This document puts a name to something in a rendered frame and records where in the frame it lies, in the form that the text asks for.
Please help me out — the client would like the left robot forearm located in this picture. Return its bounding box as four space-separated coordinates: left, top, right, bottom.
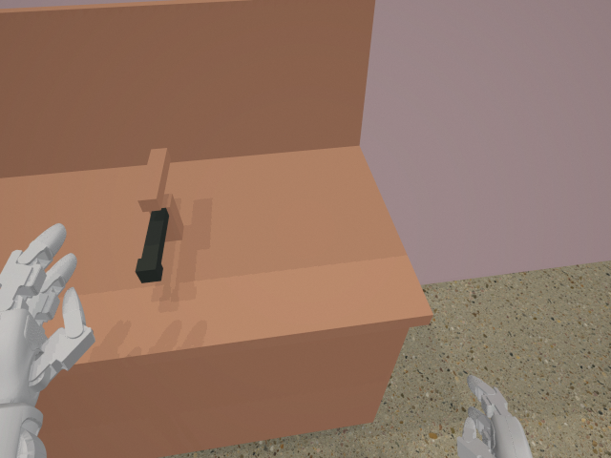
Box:
0 403 47 458

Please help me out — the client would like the counter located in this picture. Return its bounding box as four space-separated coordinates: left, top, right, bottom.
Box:
0 0 433 458

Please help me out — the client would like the right robot hand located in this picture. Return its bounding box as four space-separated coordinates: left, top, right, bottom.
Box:
457 375 533 458

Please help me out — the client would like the tap lever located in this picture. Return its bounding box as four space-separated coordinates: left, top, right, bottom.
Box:
136 208 169 283

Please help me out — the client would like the left robot hand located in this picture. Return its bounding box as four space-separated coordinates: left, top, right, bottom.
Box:
0 223 95 406

